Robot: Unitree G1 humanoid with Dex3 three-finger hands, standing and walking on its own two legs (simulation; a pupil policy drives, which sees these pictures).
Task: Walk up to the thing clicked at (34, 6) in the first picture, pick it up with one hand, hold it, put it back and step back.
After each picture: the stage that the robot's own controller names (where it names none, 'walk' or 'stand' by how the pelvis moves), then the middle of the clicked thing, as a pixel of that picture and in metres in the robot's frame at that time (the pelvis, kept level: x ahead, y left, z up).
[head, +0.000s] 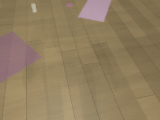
stand; (34, 7) +2.23 +0.71 -0.72
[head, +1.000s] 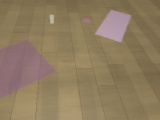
walk; (51, 19) +2.15 +0.34 -0.69
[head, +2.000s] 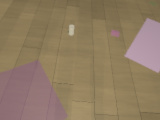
walk; (71, 30) +1.54 +0.06 -0.71
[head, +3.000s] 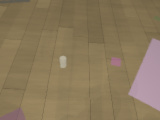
walk; (63, 61) +1.06 +0.13 -0.71
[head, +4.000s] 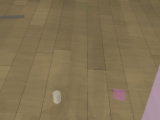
walk; (56, 97) +0.70 +0.15 -0.71
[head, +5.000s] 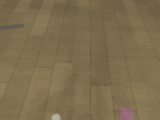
walk; out of the picture +0.50 +0.15 -0.71
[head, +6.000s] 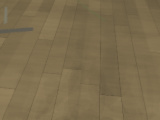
stand; out of the picture +0.40 +0.13 -0.71
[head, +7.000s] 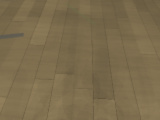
stand; out of the picture +0.38 +0.15 -0.72
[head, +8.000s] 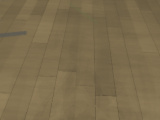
stand; out of the picture +0.41 +0.14 -0.73
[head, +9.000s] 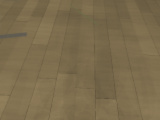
stand; out of the picture +0.39 +0.14 -0.73
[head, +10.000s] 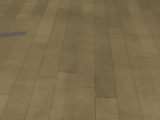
stand; out of the picture +0.39 +0.14 -0.73
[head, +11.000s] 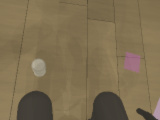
go down; (39, 68) +0.46 +0.16 -0.40
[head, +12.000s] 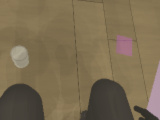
go down; (20, 57) +0.46 +0.20 -0.30
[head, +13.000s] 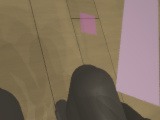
close in; out of the picture +0.45 +0.24 -0.23
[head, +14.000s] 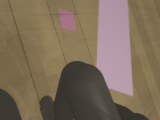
close; out of the picture +0.45 +0.25 -0.23
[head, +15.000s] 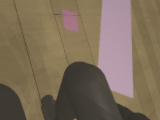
lift; out of the picture +0.42 +0.22 -0.23
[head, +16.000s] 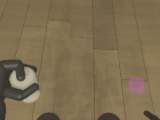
lift; (26, 85) +0.33 +0.18 -0.02
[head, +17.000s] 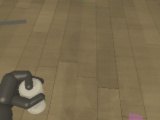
hold; (33, 96) +0.31 +0.16 +0.01
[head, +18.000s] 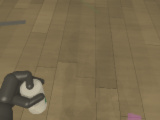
hold; (34, 97) +0.31 +0.16 +0.00
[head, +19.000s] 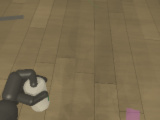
crouch; (37, 95) +0.32 +0.15 -0.02
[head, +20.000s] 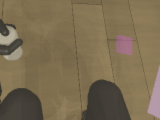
crouch; (9, 44) +0.47 +0.19 -0.10
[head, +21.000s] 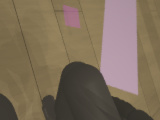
lower; out of the picture +0.44 +0.28 -0.24
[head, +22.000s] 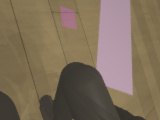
lower; out of the picture +0.44 +0.27 -0.24
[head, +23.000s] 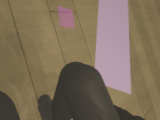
lower; out of the picture +0.44 +0.27 -0.24
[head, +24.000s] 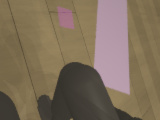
lower; out of the picture +0.44 +0.27 -0.24
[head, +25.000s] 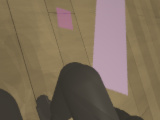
loosen; out of the picture +0.44 +0.25 -0.25
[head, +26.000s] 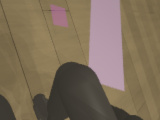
withdraw; out of the picture +0.43 +0.25 -0.25
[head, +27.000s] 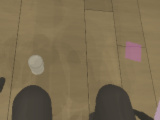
walk; (36, 65) +0.46 +0.18 -0.34
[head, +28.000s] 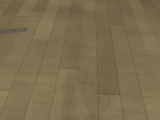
stand; out of the picture +0.38 +0.12 -0.66
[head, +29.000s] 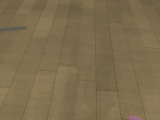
stand; out of the picture +0.41 +0.14 -0.66
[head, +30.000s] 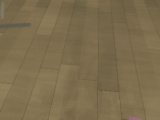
stand; out of the picture +0.41 +0.13 -0.68
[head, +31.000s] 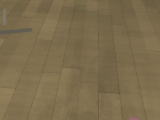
stand; out of the picture +0.41 +0.13 -0.72
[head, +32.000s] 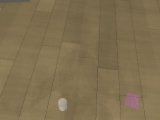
walk; (62, 104) +0.48 +0.11 -0.71
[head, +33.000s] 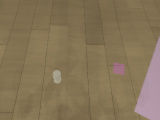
walk; (57, 76) +0.71 +0.16 -0.70
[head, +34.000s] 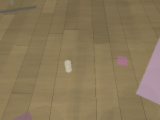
stand; (68, 66) +1.02 +0.20 -0.71
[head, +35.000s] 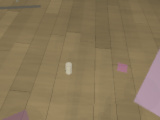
stand; (68, 68) +1.03 +0.11 -0.72
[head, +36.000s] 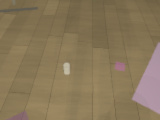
stand; (66, 68) +1.04 +0.13 -0.73
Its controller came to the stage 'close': yes
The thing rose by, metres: 0.71
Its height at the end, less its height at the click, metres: +0.00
